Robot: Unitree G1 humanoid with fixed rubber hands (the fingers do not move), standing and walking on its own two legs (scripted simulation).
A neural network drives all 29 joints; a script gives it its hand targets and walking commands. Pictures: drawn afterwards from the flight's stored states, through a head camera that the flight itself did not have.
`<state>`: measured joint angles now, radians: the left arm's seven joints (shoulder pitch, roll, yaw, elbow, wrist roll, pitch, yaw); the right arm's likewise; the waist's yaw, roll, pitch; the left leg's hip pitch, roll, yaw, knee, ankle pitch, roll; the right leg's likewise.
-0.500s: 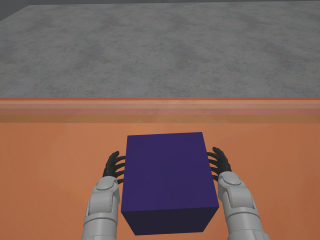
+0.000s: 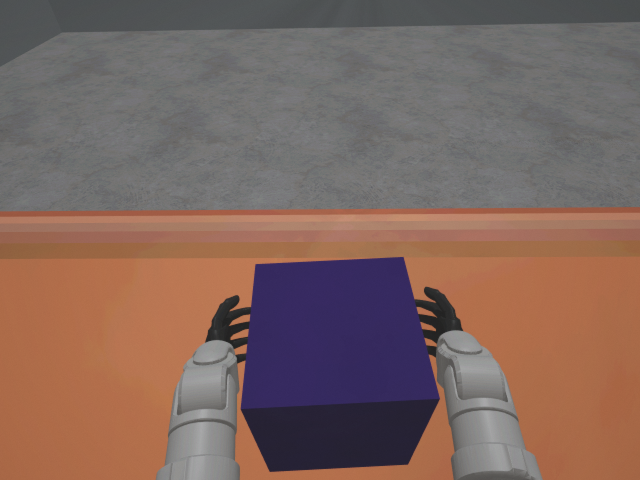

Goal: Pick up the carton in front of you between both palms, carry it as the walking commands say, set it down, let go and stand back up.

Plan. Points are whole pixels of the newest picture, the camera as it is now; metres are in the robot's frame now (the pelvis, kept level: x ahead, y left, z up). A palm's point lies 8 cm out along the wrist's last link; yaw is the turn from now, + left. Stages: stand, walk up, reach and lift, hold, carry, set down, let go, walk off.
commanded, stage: reach and lift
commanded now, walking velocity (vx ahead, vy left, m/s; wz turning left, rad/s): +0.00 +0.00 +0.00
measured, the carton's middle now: (334, 367) +0.31 +0.00 -0.04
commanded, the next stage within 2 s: hold in 0.60 s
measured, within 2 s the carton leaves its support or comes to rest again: neither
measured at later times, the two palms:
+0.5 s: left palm (220, 344) +0.30 +0.15 +0.04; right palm (449, 334) +0.30 -0.15 +0.04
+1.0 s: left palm (215, 343) +0.29 +0.15 +0.06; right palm (454, 333) +0.29 -0.15 +0.06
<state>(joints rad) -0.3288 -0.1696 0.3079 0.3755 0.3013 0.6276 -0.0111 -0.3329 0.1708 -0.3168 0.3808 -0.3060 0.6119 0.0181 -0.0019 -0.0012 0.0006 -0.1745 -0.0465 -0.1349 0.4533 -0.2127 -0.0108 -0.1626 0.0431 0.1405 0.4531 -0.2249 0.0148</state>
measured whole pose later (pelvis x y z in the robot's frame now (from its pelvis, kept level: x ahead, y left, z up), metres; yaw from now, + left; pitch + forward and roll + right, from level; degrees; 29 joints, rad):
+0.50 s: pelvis +0.02 +0.00 +0.01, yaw +0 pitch -5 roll +0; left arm -0.26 -0.15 0.23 0.29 0.28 0.69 0.00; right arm -0.27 0.15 -0.24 0.30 -0.28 0.68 0.01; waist 0.00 0.00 -0.01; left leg -0.09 -0.04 -0.13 0.37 -0.20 -0.01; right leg -0.07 0.04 0.14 0.37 -0.21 0.01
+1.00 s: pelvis +0.01 +0.00 +0.01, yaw +0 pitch -8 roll +0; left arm -0.29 -0.16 0.25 0.25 0.29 0.77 -0.01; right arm -0.30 0.16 -0.25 0.26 -0.29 0.76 0.02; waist 0.00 0.00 0.01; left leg -0.05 -0.04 -0.13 0.37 -0.18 -0.01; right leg -0.04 0.03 0.13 0.37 -0.20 0.01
